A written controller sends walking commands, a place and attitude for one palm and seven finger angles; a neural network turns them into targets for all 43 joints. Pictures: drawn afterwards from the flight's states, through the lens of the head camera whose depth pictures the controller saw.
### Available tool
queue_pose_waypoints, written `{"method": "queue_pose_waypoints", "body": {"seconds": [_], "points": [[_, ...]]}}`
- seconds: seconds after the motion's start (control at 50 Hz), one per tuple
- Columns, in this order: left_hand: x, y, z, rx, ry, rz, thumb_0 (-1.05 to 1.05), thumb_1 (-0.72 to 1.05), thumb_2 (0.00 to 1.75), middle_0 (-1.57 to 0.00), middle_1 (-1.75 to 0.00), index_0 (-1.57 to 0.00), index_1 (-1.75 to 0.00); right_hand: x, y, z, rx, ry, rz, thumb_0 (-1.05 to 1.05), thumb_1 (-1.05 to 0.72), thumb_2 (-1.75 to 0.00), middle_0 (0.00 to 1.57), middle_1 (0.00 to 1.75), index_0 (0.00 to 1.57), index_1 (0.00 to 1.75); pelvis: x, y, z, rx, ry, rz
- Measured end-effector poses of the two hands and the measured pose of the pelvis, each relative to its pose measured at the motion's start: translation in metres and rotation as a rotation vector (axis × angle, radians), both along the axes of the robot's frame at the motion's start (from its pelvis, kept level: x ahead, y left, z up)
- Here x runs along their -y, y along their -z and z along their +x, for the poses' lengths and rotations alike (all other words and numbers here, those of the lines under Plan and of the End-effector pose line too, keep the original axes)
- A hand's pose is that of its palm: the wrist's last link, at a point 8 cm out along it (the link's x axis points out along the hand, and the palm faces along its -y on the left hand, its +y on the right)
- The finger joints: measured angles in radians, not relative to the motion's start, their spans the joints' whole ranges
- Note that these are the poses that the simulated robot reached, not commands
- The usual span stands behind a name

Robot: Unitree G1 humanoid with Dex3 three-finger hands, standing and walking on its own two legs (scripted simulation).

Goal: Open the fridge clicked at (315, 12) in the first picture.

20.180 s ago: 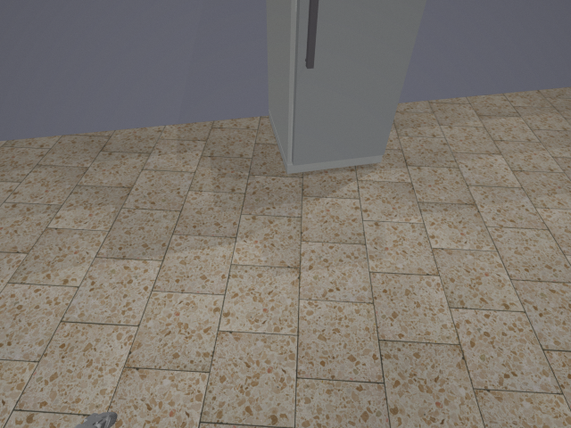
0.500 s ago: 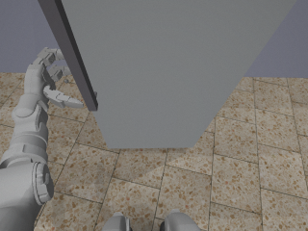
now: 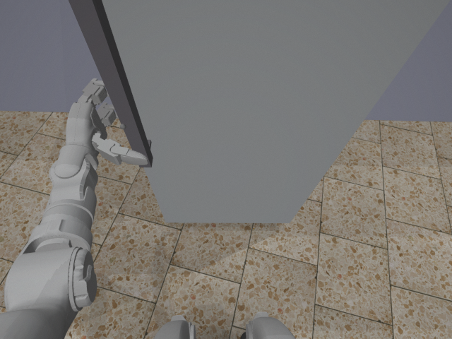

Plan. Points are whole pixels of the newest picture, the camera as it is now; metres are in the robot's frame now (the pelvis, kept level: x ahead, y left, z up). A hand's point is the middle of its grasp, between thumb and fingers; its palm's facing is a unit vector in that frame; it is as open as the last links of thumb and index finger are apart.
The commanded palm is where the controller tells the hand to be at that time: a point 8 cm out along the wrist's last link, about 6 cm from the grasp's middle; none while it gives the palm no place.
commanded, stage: slide the fingers in behind the handle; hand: left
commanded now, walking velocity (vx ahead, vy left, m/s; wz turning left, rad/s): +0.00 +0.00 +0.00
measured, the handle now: (121, 79) +0.51 +0.16 +0.14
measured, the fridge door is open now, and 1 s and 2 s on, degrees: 0 0 0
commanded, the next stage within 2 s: grip the handle and tug to test in 1.02 s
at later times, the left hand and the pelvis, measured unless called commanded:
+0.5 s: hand (140, 127) +0.46 +0.14 +0.08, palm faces -0.05 -1.00 -0.03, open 14.0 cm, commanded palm +0.43 +0.19 +0.08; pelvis +0.00 -0.01 +0.00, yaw +0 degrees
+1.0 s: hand (138, 128) +0.46 +0.14 +0.08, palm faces -0.03 -1.00 -0.03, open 14.1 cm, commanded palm +0.43 +0.19 +0.08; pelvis +0.00 -0.02 +0.00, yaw +1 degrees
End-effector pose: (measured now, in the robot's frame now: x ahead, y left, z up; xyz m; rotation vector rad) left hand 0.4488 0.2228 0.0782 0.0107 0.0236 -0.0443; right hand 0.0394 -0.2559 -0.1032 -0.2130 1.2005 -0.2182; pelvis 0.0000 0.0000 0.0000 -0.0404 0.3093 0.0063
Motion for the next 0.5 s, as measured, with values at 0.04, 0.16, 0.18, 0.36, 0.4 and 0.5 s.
{"method": "queue_pose_waypoints", "body": {"seconds": [0.04,0.16,0.18,0.36,0.4,0.5], "points": [[0.001,0.001,0.0,-0.001,-0.008,-0.002,-0.01,-0.5,0.3,-0.3,-1.2,-0.3,-1.2,0.0,0.0,-0.001,-0.003,-0.001,0.003,0.0,-0.91,-0.9,0.2,0.3,0.2,0.3,0.001,0.0,0.0,0.001,0.001,0.002],[0.007,-0.001,-0.002,0.009,-0.001,0.017,-0.01,-0.5,0.3,-0.3,-1.2,-0.3,-1.2,0.002,0.001,-0.003,-0.009,0.003,0.007,0.0,-0.91,-0.9,0.2,0.3,0.2,0.3,0.004,0.0,0.0,0.002,0.0,0.004],[0.009,0.0,-0.002,0.006,0.001,0.016,-0.01,-0.5,0.3,-0.3,-1.2,-0.3,-1.2,0.003,0.002,-0.004,-0.01,0.004,0.007,0.0,-0.91,-0.9,0.2,0.3,0.2,0.3,0.004,0.0,0.0,0.003,0.0,0.004],[0.018,0.0,-0.003,0.009,-0.012,0.013,-0.01,-0.5,0.3,-0.3,-1.2,-0.3,-1.21,0.009,0.002,-0.008,-0.01,0.011,0.006,0.0,-0.91,-0.9,0.2,0.3,0.2,0.3,0.009,-0.001,-0.001,0.005,0.001,0.01],[0.021,-0.001,-0.004,0.011,-0.007,0.02,-0.01,-0.5,0.3,-0.3,-1.2,-0.3,-1.21,0.01,0.002,-0.008,-0.009,0.011,0.008,0.0,-0.91,-0.9,0.2,0.3,0.2,0.3,0.01,-0.001,-0.002,0.007,0.0,0.01],[0.031,-0.004,-0.005,0.017,0.002,0.015,-0.01,-0.5,0.3,-0.3,-1.2,-0.3,-1.2,0.012,0.003,-0.007,-0.001,0.011,0.014,0.0,-0.91,-0.9,0.2,0.3,0.2,0.3,0.012,-0.001,-0.002,0.012,-0.001,0.012]]}}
